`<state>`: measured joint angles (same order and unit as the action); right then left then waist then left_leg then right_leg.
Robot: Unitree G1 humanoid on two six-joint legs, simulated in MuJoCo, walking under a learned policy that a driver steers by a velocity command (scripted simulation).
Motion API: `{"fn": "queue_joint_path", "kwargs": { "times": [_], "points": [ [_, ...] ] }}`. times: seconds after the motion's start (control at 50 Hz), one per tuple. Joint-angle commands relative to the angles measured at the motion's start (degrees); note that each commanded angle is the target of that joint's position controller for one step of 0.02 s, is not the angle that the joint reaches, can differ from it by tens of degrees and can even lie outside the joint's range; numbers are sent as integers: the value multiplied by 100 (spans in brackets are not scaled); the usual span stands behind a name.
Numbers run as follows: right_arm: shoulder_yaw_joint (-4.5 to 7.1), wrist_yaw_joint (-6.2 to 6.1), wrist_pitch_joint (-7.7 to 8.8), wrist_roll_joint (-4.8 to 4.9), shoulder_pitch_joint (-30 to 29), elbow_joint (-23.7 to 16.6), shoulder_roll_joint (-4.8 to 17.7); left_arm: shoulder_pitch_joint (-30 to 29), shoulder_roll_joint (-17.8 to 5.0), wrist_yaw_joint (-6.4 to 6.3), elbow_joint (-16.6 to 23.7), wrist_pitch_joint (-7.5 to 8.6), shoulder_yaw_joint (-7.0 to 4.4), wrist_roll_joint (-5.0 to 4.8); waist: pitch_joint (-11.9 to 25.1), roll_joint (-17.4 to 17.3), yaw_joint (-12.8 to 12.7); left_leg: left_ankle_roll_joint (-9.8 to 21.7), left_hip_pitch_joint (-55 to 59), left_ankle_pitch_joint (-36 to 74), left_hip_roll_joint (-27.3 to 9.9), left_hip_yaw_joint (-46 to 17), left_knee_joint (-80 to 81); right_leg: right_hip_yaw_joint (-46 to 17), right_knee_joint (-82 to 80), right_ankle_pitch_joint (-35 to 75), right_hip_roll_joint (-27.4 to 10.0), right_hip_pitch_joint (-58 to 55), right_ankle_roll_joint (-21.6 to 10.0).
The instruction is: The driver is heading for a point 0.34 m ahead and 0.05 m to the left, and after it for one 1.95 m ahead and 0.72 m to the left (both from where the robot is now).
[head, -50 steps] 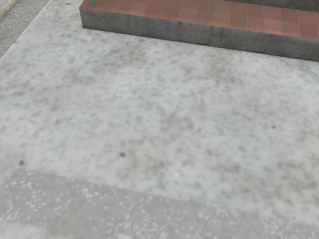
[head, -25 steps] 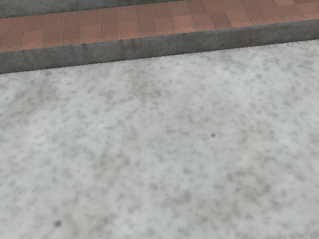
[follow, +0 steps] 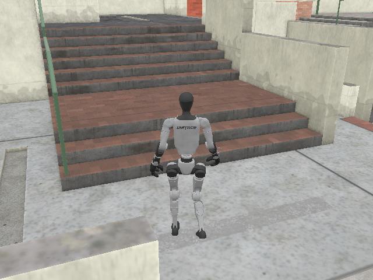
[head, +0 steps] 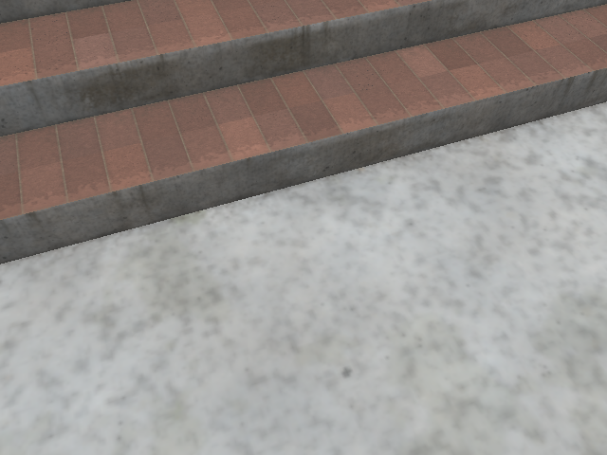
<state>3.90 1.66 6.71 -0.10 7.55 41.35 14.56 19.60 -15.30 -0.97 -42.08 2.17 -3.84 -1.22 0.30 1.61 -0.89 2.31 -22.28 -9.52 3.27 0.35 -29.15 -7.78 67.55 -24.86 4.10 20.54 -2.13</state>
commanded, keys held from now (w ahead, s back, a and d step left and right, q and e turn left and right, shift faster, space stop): w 0.20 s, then w+q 0.80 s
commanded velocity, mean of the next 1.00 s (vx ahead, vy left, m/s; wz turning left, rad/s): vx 0.50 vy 0.00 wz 0.28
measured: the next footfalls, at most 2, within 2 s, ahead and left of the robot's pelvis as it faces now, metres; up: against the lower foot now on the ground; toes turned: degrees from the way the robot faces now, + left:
right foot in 0.38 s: +0.34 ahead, -0.16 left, +0.00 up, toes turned +2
left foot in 0.90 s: +0.57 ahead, +0.15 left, +0.00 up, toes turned +21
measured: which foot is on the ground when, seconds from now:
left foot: down 0.00-0.38, up 0.40-0.88, down 0.90-1.00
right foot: up 0.00-0.36, down 0.38-0.90, up 0.92-1.00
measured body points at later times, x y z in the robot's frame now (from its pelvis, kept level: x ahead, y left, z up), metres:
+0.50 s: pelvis +0.25 -0.06 +0.01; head +0.28 -0.07 +0.46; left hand +0.41 +0.21 -0.07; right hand +0.32 -0.33 -0.13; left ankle +0.15 +0.09 -0.64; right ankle +0.30 -0.16 -0.73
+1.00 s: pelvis +0.49 +0.05 -0.01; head +0.53 +0.07 +0.44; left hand +0.47 +0.34 -0.12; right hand +0.74 -0.15 -0.10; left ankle +0.53 +0.13 -0.73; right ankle +0.42 -0.15 -0.63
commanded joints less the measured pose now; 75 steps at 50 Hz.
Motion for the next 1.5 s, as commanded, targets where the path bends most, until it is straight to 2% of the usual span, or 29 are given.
{"fn": "queue_joint_path", "kwargs": {
  "times": [0.02,0.16,0.28,0.36,0.38,0.4,0.42,0.44,0.48,0.56,0.7,0.8,0.84,0.88,0.9,0.92,0.94,0.96,1.02,1.1,1.18,1.26,1.34,1.36,1.38,1.4,1.42,1.44,1.5],
  "points": [
    [99,-45,-25,-65,503,-136,494,-478,-594,34,685,178,-147,96,96,-495,202,1073,1708,-34,-1724,-2313,1543,-55,166,622,-783,1972,21],
    [175,-106,-62,81,815,191,928,-1178,-119,106,818,206,71,108,42,-596,295,1067,1284,1218,-1457,-1065,1960,515,-2093,1733,-967,1603,217],
    [163,-101,-206,199,1401,452,1067,-2099,-265,234,1064,306,48,18,-158,-653,577,879,1468,980,-1521,-1082,1649,650,-3512,2298,-622,957,209],
    [129,-150,-283,186,1299,440,1005,-886,-755,194,777,384,-211,84,482,-614,-193,465,1171,1722,-1204,-990,192,685,-4172,2065,-531,-1244,-157],
    [-14,-145,-246,58,1161,253,634,161,-1199,114,668,376,-341,211,1309,-37,-673,188,174,677,-801,-662,-1524,-367,-4019,2164,-1630,-2830,-561],
    [-165,-160,-150,103,1854,135,159,489,-1563,118,553,296,-408,232,1995,1531,-426,-136,-1744,-2174,-167,-223,-3365,-2550,-4455,1343,-2926,-4297,-1352],
    [-21,-175,-129,215,1677,232,706,577,-1064,125,517,281,-299,184,1782,1089,-597,-161,-2313,-2304,-380,-729,-4180,-2993,-4788,517,-2798,-3989,-1344],
    [60,-171,-140,252,1272,111,927,271,-820,120,513,290,-205,132,1086,792,-547,-140,-2561,-1802,-592,-718,-4379,-2197,-4897,565,-2617,-3387,-1147],
    [82,-182,-227,151,920,39,816,-418,-478,160,502,319,-87,155,391,485,-222,-178,-2232,-1056,-911,-611,-4059,-1145,-5292,1240,-2169,-2152,-979],
    [73,-151,-465,167,943,-33,473,-755,-450,147,317,465,-128,187,-8,392,147,-288,-1774,-412,-1054,-657,-3647,1,-5868,2316,-1990,-1249,-928],
    [-10,29,-478,117,-119,-417,309,-465,-834,23,-36,409,-257,161,-327,108,-136,-240,-1756,1143,-971,-326,-1720,1281,-5974,2797,-1903,-1508,-737],
    [-5,172,-493,130,-781,-813,399,-135,-1082,16,-274,250,-348,22,-543,128,-302,74,-1754,516,-835,89,-949,1654,-5603,3255,-2131,-2303,-551],
    [82,194,-518,111,-585,-877,558,-193,-1263,-4,-284,178,-393,-26,-281,316,-89,299,-1135,-89,-494,443,-858,1851,-4907,5080,-2125,-2487,-429],
    [347,131,-549,133,774,-573,992,-310,-1316,-37,-256,96,-385,-78,476,282,697,640,806,-1,66,716,-368,2156,-2996,6217,-1829,-2091,-185],
    [556,15,-603,146,1746,-337,1484,-238,-1086,-62,-160,130,-285,57,999,-247,1081,953,2633,178,-425,-307,-268,2158,-1255,4545,-1589,-644,99],
    [606,-27,-544,174,1491,-393,2134,206,-211,2,206,286,-5,280,1380,-1785,313,1992,4247,-733,-1890,-3663,389,1586,718,-740,-396,1908,459],
    [471,-2,-446,136,1694,-573,1685,-317,-653,81,245,507,-47,73,2090,-1103,762,2172,4518,-1419,-2242,-4880,1201,268,1288,-924,-343,2482,374],
    [375,11,-366,85,1505,-505,1357,-847,-913,118,418,601,-110,-129,1297,-829,806,1877,4037,-933,-2090,-4043,1284,261,1198,-327,-593,2918,265],
    [205,-38,-334,36,564,-703,874,-795,-915,38,330,585,-143,179,464,-376,110,1464,1884,871,-1469,-2421,1360,257,-24,647,-1126,1865,257],
    [241,-144,-280,70,610,-631,1040,-930,-635,44,393,365,-70,253,227,-343,-26,1480,994,1678,-1208,-1815,1623,439,-1024,1170,-1006,1537,545],
    [267,-231,-311,147,922,-465,1135,-1839,-423,99,590,384,43,206,31,-546,321,1110,752,1070,-831,-1454,1551,485,-2816,2647,-676,1205,631],
    [302,-306,-472,153,1258,-292,1193,-2316,-579,194,751,460,4,166,64,-730,476,832,1020,1651,-825,-1752,919,471,-3748,2930,-266,723,539],
    [261,-378,-552,120,848,-452,990,-1509,-835,195,549,529,-128,230,454,-921,-17,414,1485,2178,-708,-2084,-340,461,-4437,3025,-309,-196,146],
    [173,-366,-518,64,835,-569,720,-1101,-1027,153,518,567,-167,360,972,-682,-165,191,1174,1792,-381,-1872,-1243,178,-4368,4127,-841,-1242,-135],
    [48,-350,-484,-37,1549,-595,340,-745,-1336,112,531,546,-194,498,1738,601,74,-182,-170,-1326,229,-1420,-2887,-1219,-3850,6625,-2246,-3100,-922],
    [29,-315,-466,61,2259,-502,624,-430,-1279,150,341,431,-235,333,2440,1662,167,-409,-1130,-3290,382,-1182,-4114,-2886,-4047,5943,-3154,-3865,-1775],
    [151,-324,-536,118,2066,-354,1117,-691,-945,153,482,353,-154,196,2055,804,56,-552,-1335,-2838,44,-1323,-4624,-2694,-4316,4477,-2875,-3276,-1619],
    [193,-352,-639,110,1437,-440,1238,-984,-682,134,554,277,-55,194,1427,425,-30,-629,-1468,-2456,-119,-1072,-4668,-1955,-4442,3702,-2499,-2651,-1331],
    [98,-409,-886,10,1048,-541,803,-1669,-478,137,450,147,94,283,475,408,295,-685,-509,-1966,-497,-720,-3261,-738,-4981,3012,-1700,-627,-955]
  ]
}}
Velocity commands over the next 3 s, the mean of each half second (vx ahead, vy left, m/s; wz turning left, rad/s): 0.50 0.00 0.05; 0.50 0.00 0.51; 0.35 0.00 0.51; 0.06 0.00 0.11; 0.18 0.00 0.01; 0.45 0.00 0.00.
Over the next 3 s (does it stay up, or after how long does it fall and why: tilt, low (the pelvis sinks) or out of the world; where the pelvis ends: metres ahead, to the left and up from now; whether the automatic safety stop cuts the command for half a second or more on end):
stays up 0.98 0.35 0.01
